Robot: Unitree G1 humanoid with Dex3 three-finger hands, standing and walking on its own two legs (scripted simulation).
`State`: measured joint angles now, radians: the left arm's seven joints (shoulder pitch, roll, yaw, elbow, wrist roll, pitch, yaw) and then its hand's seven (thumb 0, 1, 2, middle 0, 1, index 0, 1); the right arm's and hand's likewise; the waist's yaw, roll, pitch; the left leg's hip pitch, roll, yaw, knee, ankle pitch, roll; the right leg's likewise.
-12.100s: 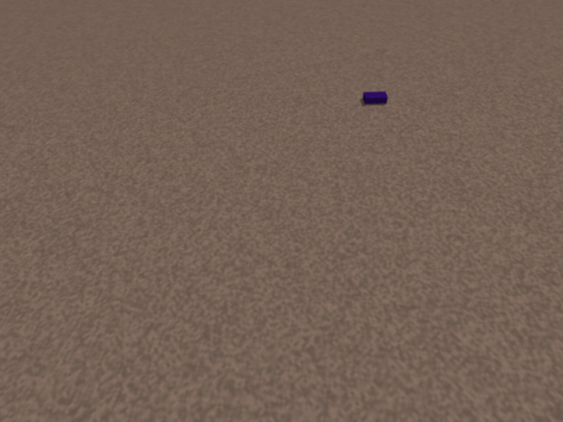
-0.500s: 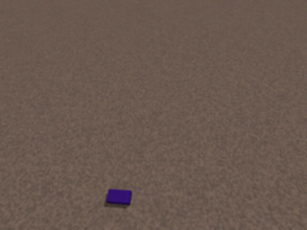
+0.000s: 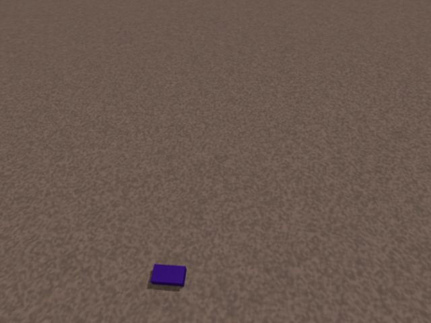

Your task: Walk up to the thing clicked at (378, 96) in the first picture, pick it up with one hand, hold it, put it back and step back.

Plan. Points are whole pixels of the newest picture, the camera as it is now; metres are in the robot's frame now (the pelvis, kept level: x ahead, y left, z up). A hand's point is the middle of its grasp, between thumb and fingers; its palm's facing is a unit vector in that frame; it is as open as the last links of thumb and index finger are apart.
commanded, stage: stand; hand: left
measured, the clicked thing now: (168, 275) +0.46 +0.27 -0.76
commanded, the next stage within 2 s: walk up in 0.46 s
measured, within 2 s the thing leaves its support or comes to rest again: neither
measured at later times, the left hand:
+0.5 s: hand out of the picture +0.07 +0.25 -0.16, palm faces -0.03 -0.94 -0.35, open 7.4 cm
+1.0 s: hand out of the picture +0.09 +0.38 -0.18, palm faces -0.05 -0.92 -0.38, open 7.4 cm
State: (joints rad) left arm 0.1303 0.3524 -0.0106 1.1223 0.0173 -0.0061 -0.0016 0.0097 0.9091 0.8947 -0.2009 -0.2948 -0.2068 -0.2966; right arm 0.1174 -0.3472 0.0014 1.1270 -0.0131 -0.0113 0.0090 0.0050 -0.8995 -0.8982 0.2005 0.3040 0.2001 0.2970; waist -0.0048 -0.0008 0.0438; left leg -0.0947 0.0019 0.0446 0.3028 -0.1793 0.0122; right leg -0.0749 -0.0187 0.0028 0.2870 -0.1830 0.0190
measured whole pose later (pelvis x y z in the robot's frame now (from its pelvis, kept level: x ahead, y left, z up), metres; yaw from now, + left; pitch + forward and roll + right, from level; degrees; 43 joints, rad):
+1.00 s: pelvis +0.03 +0.10 -0.02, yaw -2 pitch -3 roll +0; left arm 0.19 0.43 0.05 0.99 0.02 0.05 -0.01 0.01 0.91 0.89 -0.20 -0.29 -0.20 -0.30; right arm 0.17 -0.32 -0.04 0.94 -0.02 -0.01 0.01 0.01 -0.89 -0.90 0.21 0.30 0.21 0.30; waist 0.01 -0.03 0.11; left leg -0.24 0.05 0.02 0.58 -0.29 -0.02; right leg -0.30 0.01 0.02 0.78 -0.51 -0.02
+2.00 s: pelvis +0.04 +0.04 +0.00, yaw -1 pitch -3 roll +0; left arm 0.09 0.36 0.03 1.10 0.01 -0.01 -0.01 0.01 0.91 0.89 -0.20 -0.29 -0.21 -0.30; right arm 0.10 -0.36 0.01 1.07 -0.01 -0.02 0.00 0.01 -0.90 -0.90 0.20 0.30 0.20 0.30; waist 0.01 0.02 0.05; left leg -0.11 0.01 -0.03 0.35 -0.19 -0.01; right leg -0.11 0.03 -0.05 0.33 -0.18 -0.04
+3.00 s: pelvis +0.05 +0.06 +0.00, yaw -2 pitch -1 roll +0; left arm 0.10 0.35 0.00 1.15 0.01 -0.01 -0.01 0.01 0.91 0.89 -0.20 -0.29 -0.21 -0.30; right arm 0.10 -0.35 0.01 1.13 -0.01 -0.02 0.01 0.00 -0.90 -0.90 0.20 0.30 0.20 0.30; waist 0.00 0.01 0.04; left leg -0.08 -0.01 -0.01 0.29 -0.18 0.01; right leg -0.09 0.01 -0.03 0.29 -0.17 -0.01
